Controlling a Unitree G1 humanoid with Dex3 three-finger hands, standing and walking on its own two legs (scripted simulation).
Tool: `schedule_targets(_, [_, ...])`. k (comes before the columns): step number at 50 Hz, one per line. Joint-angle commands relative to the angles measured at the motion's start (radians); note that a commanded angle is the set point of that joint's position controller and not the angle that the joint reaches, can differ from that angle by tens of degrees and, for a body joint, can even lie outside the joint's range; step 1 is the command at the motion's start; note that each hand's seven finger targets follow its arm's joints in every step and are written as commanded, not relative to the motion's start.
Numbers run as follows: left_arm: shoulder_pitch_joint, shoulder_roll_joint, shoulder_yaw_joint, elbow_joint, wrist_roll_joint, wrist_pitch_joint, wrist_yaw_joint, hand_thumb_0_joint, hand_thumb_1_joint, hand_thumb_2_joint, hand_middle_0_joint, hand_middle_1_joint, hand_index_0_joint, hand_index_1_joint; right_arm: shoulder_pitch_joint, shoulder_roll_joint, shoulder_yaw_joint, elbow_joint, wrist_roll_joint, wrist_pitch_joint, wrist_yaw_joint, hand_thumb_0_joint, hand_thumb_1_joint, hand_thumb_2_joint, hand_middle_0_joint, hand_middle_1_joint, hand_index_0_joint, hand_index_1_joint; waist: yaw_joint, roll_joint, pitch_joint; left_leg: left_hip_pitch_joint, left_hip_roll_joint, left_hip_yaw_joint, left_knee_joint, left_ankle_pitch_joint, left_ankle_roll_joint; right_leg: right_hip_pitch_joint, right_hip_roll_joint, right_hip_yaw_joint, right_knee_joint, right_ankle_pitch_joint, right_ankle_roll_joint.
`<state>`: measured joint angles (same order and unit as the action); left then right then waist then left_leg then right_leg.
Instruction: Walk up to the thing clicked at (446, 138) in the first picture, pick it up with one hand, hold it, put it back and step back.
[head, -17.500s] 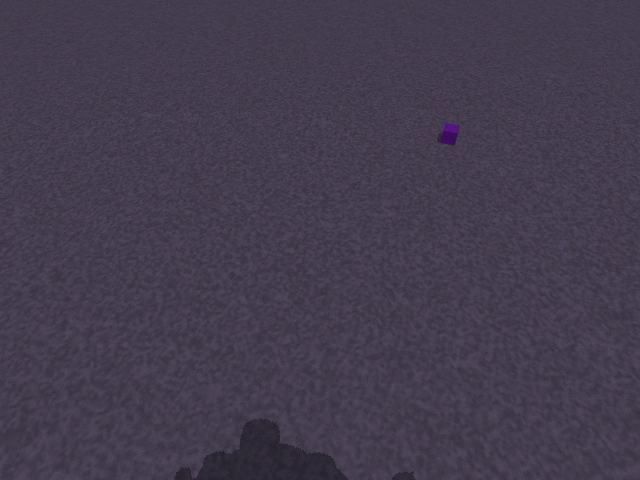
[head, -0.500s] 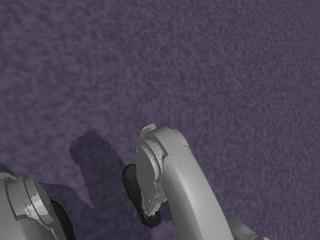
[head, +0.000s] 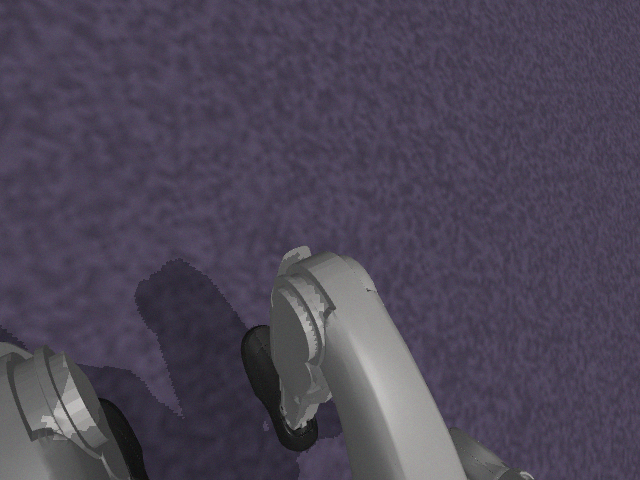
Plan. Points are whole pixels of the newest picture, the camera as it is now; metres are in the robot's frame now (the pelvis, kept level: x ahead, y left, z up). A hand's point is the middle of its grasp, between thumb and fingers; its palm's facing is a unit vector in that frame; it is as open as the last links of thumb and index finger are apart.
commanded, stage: close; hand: left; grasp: from above
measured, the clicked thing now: out of the picture +0.45 +0.33 -0.27
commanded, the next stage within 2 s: settle in 0.24 s
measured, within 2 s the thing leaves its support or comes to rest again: leaves its support in 0.62 s
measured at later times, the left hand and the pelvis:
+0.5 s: hand out of the picture +0.44 +0.33 -0.24, palm faces -0.40 -0.20 -0.89, open 10.5 cm; pelvis +0.00 +0.00 +0.00, yaw +0 degrees
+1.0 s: hand out of the picture +0.44 +0.34 -0.16, palm faces -0.38 -0.17 -0.91, open 10.5 cm; pelvis +0.00 +0.00 +0.01, yaw +4 degrees
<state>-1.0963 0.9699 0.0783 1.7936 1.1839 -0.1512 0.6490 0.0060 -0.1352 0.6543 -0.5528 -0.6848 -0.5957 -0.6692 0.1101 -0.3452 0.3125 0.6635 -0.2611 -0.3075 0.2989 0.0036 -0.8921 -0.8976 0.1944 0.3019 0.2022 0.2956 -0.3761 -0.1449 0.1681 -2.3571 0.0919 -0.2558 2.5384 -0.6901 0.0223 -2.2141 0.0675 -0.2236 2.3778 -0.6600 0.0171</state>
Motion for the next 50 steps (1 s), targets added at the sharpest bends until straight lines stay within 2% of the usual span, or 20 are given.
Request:
schedule_targets(1, [-0.21, 0.141, -0.027, -0.078, -0.014, 0.009, 0.021, 0.0, 0.466, 0.674, -0.846, -0.666, -0.853, -0.659, 0.178, -0.319, -0.094, 0.009, 0.015, -0.009, -0.008, 0.0, -0.89, -0.899, 0.199, 0.3, 0.199, 0.3, -0.06, 0.44, -0.543, 0.424, 0.001, 0.067, -0.247, 0.109, -0.012, 0.313, 0.058, -0.061, -0.232, 0.198, -0.026])
schedule_targets(9, [-0.242, 0.127, -0.026, -0.142, -0.022, 0.016, 0.022, 0.0, 0.532, 0.717, -0.894, -0.701, -0.901, -0.694, 0.19, -0.314, -0.095, 0.011, 0.015, -0.014, -0.003, 0.0, -0.892, -0.9, 0.199, 0.3, 0.199, 0.3, -0.05, 0.494, -0.624, 0.485, 0.001, 0.064, -0.252, 0.17, -0.02, 0.343, 0.055, -0.069, -0.219, 0.254, -0.027])
schedule_targets(12, [-0.199, 0.122, -0.036, -0.078, -0.029, 0.021, 0.016, 0.0, 0.523, 0.724, -0.886, -0.699, -0.891, -0.693, 0.193, -0.32, -0.089, 0.007, 0.013, -0.017, 0.003, 0.0, -0.891, -0.899, 0.199, 0.3, 0.199, 0.3, -0.071, 0.436, -0.549, 0.428, -0.002, 0.073, -0.24, 0.142, -0.012, 0.333, 0.059, -0.064, -0.235, 0.234, -0.023])
schedule_targets(15, [-0.229, 0.153, -0.001, -0.143, -0.041, 0.019, 0.021, 0.0, 0.523, 0.739, -0.895, -0.697, -0.896, -0.695, 0.199, -0.32, -0.093, 0.016, 0.017, -0.015, -0.002, 0.0, -0.892, -0.9, 0.199, 0.3, 0.199, 0.3, -0.037, 0.498, -0.622, 0.479, 0.0, 0.072, -0.254, 0.185, -0.019, 0.364, 0.056, -0.061, -0.231, 0.261, -0.027])
schedule_targets(16, [-0.225, 0.127, -0.03, -0.081, -0.038, 0.025, 0.017, 0.0, 0.531, 0.731, -0.899, -0.702, -0.903, -0.698, 0.187, -0.312, -0.09, 0.018, 0.012, -0.016, -0.002, 0.0, -0.895, -0.901, 0.199, 0.3, 0.199, 0.3, -0.06, 0.472, -0.572, 0.45, 0.001, 0.07, -0.252, 0.139, -0.017, 0.342, 0.057, -0.061, -0.229, 0.229, -0.028])
schedule_targets(21, [-0.222, 0.153, -0.018, -0.119, -0.037, 0.027, 0.006, 0.0, 0.569, 0.83, -0.97, -0.773, -0.981, -0.764, 0.19, -0.317, -0.096, 0.007, 0.019, -0.01, -0.007, 0.0, -0.907, -0.902, 0.2, 0.3, 0.2, 0.3, -0.046, 0.478, -0.59, 0.446, -0.002, 0.073, -0.259, 0.123, -0.014, 0.347, 0.057, -0.056, -0.24, 0.209, -0.029])
schedule_targets(23, [-0.267, 0.165, -0.008, -0.198, -0.038, 0.029, 0.0, 0.0, 0.58, 0.844, -0.981, -0.771, -0.99, -0.765, 0.191, -0.31, -0.098, 0.018, 0.021, -0.009, -0.009, 0.0, -0.908, -0.902, 0.2, 0.3, 0.2, 0.3, -0.029, 0.536, -0.668, 0.497, -0.001, 0.075, -0.257, 0.175, -0.021, 0.365, 0.055, -0.058, -0.223, 0.251, -0.032])
schedule_targets(24, [-0.267, 0.14, -0.025, -0.168, -0.038, 0.034, -0.007, 0.0, 0.566, 0.861, -0.977, -0.777, -0.981, -0.776, 0.187, -0.307, -0.097, 0.019, 0.019, -0.013, -0.005, 0.0, -0.911, -0.904, 0.2, 0.3, 0.199, 0.3, -0.046, 0.534, -0.637, 0.492, 0.0, 0.068, -0.259, 0.157, -0.022, 0.338, 0.049, -0.064, -0.213, 0.242, -0.032])
schedule_targets(28, [-0.241, 0.18, 0.023, -0.247, -0.037, 0.038, -0.008, 0.0, 0.585, 0.854, -0.991, -0.768, -0.997, -0.765, 0.204, -0.313, -0.114, 0.029, 0.026, 0.001, -0.008, 0.0, -0.909, -0.903, 0.2, 0.3, 0.199, 0.3, -0.007, 0.58, -0.714, 0.524, 0.0, 0.08, -0.268, 0.219, -0.026, 0.385, 0.056, -0.055, -0.216, 0.293, -0.036])
schedule_targets(31, [-0.233, 0.165, 0.034, -0.342, -0.028, 0.043, -0.014, 0.0, 0.568, 0.835, -0.967, -0.771, -0.976, -0.764, 0.198, -0.297, -0.136, 0.038, 0.028, 0.008, -0.001, 0.0, -0.908, -0.903, 0.2, 0.3, 0.199, 0.3, 0.023, 0.678, -0.776, 0.593, -0.001, 0.084, -0.284, 0.25, -0.039, 0.338, 0.048, -0.058, -0.187, 0.304, -0.047])
schedule_targets(32, [-0.169, 0.14, 0.032, -0.271, -0.026, 0.053, -0.019, 0.0, 0.57, 0.857, -0.981, -0.768, -0.982, -0.769, 0.195, -0.293, -0.148, 0.043, 0.03, 0.014, 0.002, 0.0, -0.912, -0.905, 0.199, 0.3, 0.199, 0.3, 0.018, 0.661, -0.744, 0.569, 0.001, 0.088, -0.287, 0.232, -0.038, 0.334, 0.053, -0.051, -0.189, 0.292, -0.05])
schedule_targets(33, [-0.229, 0.143, 0.038, -0.366, -0.023, 0.049, -0.022, 0.0, 0.583, 0.834, -0.974, -0.77, -0.982, -0.763, 0.202, -0.296, -0.156, 0.044, 0.034, 0.017, 0.003, 0.0, -0.906, -0.902, 0.2, 0.3, 0.199, 0.3, 0.023, 0.677, -0.772, 0.57, -0.005, 0.09, -0.286, 0.235, -0.037, 0.308, 0.049, -0.056, -0.188, 0.29, -0.049])
schedule_targets(35, [-0.179, 0.128, 0.057, -0.355, -0.032, 0.067, -0.027, 0.0, 0.603, 0.861, -0.987, -0.788, -0.994, -0.782, 0.208, -0.293, -0.18, 0.054, 0.045, 0.03, 0.004, 0.0, -0.907, -0.903, 0.199, 0.3, 0.199, 0.3, 0.041, 0.681, -0.786, 0.577, -0.004, 0.095, -0.299, 0.243, -0.038, 0.302, 0.049, -0.045, -0.188, 0.293, -0.054])
schedule_targets(36, [-0.216, 0.076, 0.017, -0.413, -0.032, 0.066, -0.04, 0.0, 0.605, 0.861, -0.991, -0.782, -0.995, -0.778, 0.198, -0.272, -0.183, 0.037, 0.052, 0.032, 0.01, 0.0, -0.907, -0.903, 0.199, 0.3, 0.199, 0.3, 0.043, 0.686, -0.793, 0.573, -0.005, 0.102, -0.291, 0.252, -0.036, 0.29, 0.049, -0.036, -0.187, 0.298, -0.055])
schedule_targets(37, [-0.201, 0.075, 0.028, -0.378, -0.039, 0.076, -0.043, 0.0, 0.604, 0.868, -0.992, -0.788, -0.997, -0.784, 0.206, -0.277, -0.191, 0.048, 0.053, 0.032, 0.013, 0.0, -0.908, -0.903, 0.199, 0.3, 0.199, 0.3, 0.033, 0.634, -0.774, 0.544, -0.008, 0.105, -0.284, 0.23, -0.027, 0.282, 0.049, -0.039, -0.199, 0.288, -0.05])
schedule_targets(39, [-0.197, 0.06, 0.032, -0.466, -0.048, 0.088, -0.059, 0.0, 0.615, 0.881, -0.999, -0.795, -1.003, -0.791, 0.221, -0.268, -0.21, 0.048, 0.069, 0.041, 0.014, 0.0, -0.907, -0.902, 0.199, 0.3, 0.199, 0.3, 0.066, 0.648, -0.816, 0.541, -0.015, 0.121, -0.295, 0.25, -0.023, 0.286, 0.045, -0.022, -0.208, 0.293, -0.052])
schedule_targets(40, [-0.163, 0.086, 0.065, -0.442, -0.05, 0.099, -0.067, 0.0, 0.633, 0.884, -1.013, -0.791, -1.018, -0.787, 0.248, -0.275, -0.223, 0.068, 0.071, 0.048, 0.012, 0.0, -0.907, -0.902, 0.199, 0.3, 0.199, 0.3, 0.072, 0.63, -0.831, 0.556, -0.015, 0.12, -0.299, 0.259, -0.023, 0.292, 0.042, -0.022, -0.208, 0.299, -0.051])
schedule_targets(42, [-0.168, -0.024, 0.001, -0.424, -0.07, 0.111, -0.101, 0.0, 0.631, 0.914, -1.026, -0.791, -1.022, -0.796, 0.233, -0.254, -0.233, 0.063, 0.086, 0.056, 0.016, 0.0, -0.909, -0.903, 0.199, 0.3, 0.199, 0.3, 0.061, 0.578, -0.808, 0.527, -0.017, 0.123, -0.305, 0.226, -0.018, 0.264, 0.041, -0.009, -0.219, 0.265, -0.053])
schedule_targets(46, [-0.182, 0.002, 0.011, -0.427, -0.084, 0.128, -0.162, 0.0, 0.61, 0.936, -1.02, -0.804, -1.011, -0.815, 0.252, -0.252, -0.256, 0.068, 0.104, 0.083, -0.003, 0.0, -0.911, -0.905, 0.199, 0.3, 0.199, 0.3, 0.079, 0.484, -0.789, 0.454, -0.028, 0.128, -0.314, 0.139, -0.002, 0.26, 0.036, 0.026, -0.253, 0.159, -0.052])
schedule_targets(50, [-0.2, -0.003, -0.007, -0.461, -0.089, 0.119, -0.227, 0.0, 0.572, 0.945, -1.002, -0.807, -0.991, -0.821, 0.249, -0.227, -0.256, 0.051, 0.114, 0.111, -0.021, 0.0, -0.908, -0.904, 0.199, 0.3, 0.199, 0.3, 0.078, 0.402, -0.789, 0.4, -0.039, 0.149, -0.303, 0.14, 0.009, 0.328, 0.037, 0.064, -0.28, 0.126, -0.049])
